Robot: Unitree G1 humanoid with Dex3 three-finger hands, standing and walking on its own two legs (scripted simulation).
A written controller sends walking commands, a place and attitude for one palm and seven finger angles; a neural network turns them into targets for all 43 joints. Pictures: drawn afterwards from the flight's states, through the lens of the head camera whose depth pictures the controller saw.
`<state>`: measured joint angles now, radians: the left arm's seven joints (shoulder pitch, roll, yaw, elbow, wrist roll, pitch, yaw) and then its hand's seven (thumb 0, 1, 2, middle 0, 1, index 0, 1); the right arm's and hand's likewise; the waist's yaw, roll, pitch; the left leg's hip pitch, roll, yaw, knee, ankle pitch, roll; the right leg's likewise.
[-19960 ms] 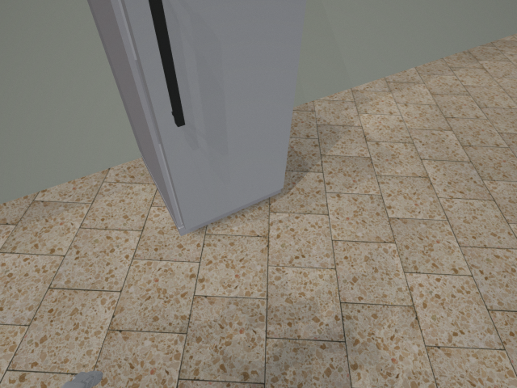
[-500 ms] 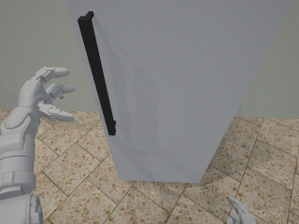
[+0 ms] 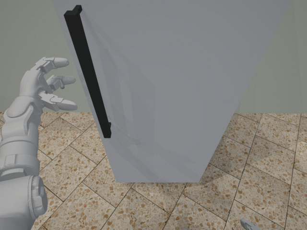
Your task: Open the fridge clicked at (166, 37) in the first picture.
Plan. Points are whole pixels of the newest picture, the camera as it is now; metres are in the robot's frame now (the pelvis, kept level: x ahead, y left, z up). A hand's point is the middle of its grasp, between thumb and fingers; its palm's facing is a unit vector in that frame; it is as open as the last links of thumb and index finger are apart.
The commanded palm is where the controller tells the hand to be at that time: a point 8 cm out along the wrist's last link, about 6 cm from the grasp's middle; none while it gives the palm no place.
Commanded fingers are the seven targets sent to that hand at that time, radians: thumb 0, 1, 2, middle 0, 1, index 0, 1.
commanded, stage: move the hooked fingers beside the handle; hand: left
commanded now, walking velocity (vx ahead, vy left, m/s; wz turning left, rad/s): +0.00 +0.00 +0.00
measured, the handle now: (96, 87) +0.48 +0.18 +0.12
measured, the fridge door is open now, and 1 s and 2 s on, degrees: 0 0 0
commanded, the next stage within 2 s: feel for the door with the fingertips in 0.90 s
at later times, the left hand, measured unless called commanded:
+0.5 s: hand (60, 87) +0.42 +0.25 +0.17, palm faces +0.04 -1.00 +0.02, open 13.9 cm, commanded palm +0.40 +0.30 +0.17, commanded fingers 0.00 -0.50 0.30 -0.30 -1.20 -0.30 -1.20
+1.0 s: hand (63, 84) +0.44 +0.25 +0.16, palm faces +0.03 -1.00 +0.02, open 13.9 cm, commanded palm +0.41 +0.30 +0.17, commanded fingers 0.00 -0.50 0.30 -0.30 -1.20 -0.30 -1.20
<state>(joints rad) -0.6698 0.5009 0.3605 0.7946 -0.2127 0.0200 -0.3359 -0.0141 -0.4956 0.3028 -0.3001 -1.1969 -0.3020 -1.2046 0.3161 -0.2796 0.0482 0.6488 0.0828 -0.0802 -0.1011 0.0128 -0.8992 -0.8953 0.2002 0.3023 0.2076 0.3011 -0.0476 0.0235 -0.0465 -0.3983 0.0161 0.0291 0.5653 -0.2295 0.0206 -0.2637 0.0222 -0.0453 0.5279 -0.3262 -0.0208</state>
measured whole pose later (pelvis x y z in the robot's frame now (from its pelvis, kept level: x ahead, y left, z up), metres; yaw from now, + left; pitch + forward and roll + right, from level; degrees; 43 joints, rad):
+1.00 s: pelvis +0.00 +0.01 -0.01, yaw +0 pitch +6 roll -2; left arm -0.78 0.54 0.37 0.96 -0.20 -0.08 -0.35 -0.01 -0.50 0.30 -0.30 -1.20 -0.30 -1.20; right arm 0.35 -0.28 0.05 0.64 0.08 -0.04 -0.09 0.01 -0.90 -0.90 0.20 0.30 0.21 0.30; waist -0.07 0.02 -0.05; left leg -0.48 0.02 0.03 0.63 -0.25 0.03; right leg -0.34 0.02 -0.04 0.57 -0.34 -0.01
